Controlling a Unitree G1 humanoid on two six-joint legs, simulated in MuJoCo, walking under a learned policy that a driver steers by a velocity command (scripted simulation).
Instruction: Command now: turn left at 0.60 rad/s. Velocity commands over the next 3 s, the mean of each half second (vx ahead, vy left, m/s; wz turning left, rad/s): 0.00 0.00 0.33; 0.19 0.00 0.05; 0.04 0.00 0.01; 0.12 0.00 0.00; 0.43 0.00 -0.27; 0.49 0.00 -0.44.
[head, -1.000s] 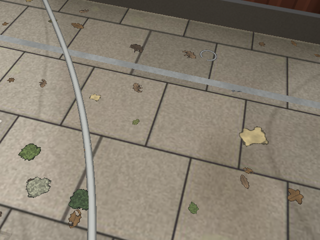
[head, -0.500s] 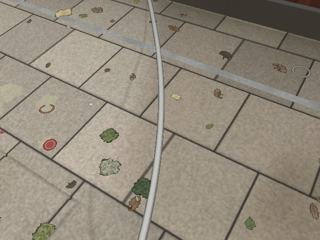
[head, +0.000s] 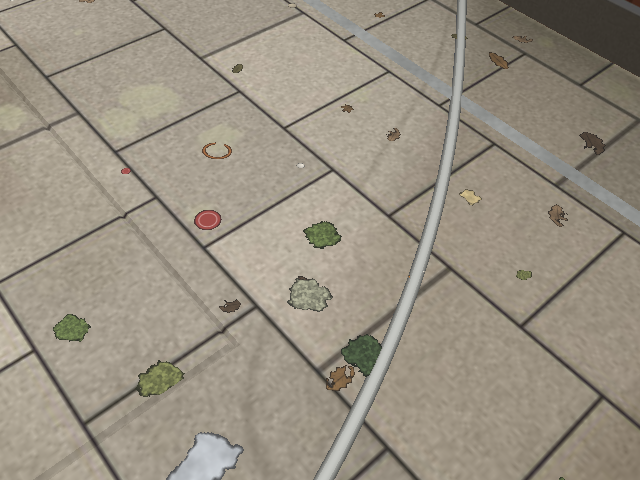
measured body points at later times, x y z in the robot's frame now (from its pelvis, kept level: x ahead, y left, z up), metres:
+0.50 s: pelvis +0.00 -0.04 +0.00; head +0.02 -0.06 +0.45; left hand +0.06 +0.23 -0.12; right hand +0.11 -0.29 -0.15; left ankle -0.06 +0.09 -0.73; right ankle +0.02 -0.13 -0.74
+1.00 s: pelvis +0.10 -0.06 +0.00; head +0.13 -0.08 +0.45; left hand +0.13 +0.22 -0.12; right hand +0.14 -0.31 -0.16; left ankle +0.00 +0.07 -0.68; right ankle +0.14 -0.13 -0.74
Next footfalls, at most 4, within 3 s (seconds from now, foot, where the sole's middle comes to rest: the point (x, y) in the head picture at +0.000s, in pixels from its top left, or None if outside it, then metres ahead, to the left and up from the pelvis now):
0.22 right None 0.05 -0.12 -0.78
0.56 left None -0.03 0.09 -0.78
0.86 right None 0.18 -0.12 -0.78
1.20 left None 0.17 0.08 -0.78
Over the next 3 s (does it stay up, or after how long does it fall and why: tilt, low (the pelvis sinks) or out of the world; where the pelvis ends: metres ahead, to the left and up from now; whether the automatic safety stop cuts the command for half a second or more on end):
stays up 0.72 0.05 -0.01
